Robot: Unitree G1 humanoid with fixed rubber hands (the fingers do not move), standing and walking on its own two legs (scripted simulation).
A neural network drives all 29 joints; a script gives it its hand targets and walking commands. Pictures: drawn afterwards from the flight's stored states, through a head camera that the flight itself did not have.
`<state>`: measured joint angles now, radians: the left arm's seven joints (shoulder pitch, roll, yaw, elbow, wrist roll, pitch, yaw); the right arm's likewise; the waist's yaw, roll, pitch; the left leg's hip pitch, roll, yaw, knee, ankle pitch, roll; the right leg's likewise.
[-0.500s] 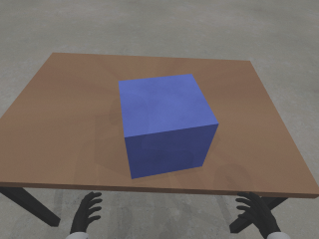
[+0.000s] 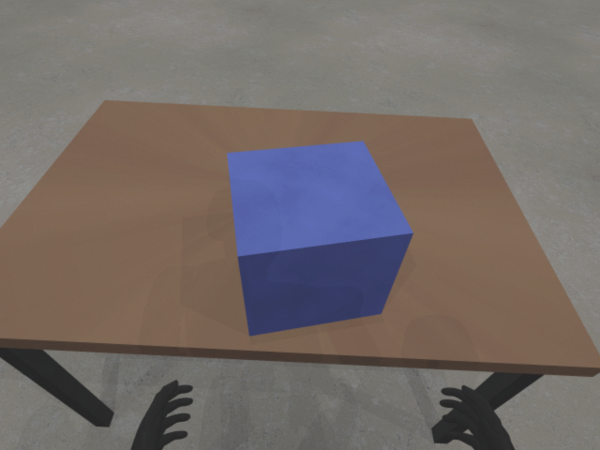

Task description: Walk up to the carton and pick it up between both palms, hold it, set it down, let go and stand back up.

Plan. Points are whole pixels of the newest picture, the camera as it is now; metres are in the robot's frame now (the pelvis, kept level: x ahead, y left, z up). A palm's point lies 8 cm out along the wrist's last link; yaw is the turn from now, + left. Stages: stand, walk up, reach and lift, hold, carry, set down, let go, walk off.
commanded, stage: set down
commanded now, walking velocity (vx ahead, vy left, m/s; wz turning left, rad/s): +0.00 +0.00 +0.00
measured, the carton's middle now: (307, 236) +0.46 +0.02 +0.00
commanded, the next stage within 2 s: let go in 0.18 s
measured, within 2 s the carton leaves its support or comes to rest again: neither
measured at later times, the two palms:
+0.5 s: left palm out of the picture +0.15 +0.22 -0.09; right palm out of the picture +0.14 -0.22 -0.08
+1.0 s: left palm out of the picture +0.10 +0.25 -0.12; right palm out of the picture +0.11 -0.24 -0.10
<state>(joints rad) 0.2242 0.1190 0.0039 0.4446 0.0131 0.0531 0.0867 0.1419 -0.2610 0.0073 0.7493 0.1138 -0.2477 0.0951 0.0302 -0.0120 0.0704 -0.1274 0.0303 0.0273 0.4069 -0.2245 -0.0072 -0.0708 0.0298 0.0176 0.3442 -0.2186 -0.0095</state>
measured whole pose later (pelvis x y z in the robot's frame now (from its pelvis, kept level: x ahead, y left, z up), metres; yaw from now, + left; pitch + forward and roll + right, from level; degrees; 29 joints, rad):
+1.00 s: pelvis +0.01 +0.01 -0.01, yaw +0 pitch -4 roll -1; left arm 0.31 0.22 0.03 0.75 0.02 -0.01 0.01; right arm 0.29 -0.21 -0.04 0.78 -0.01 -0.03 -0.01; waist 0.01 -0.01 -0.05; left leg -0.16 0.02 0.03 0.53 -0.31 0.01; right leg -0.10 0.02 0.01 0.47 -0.31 0.00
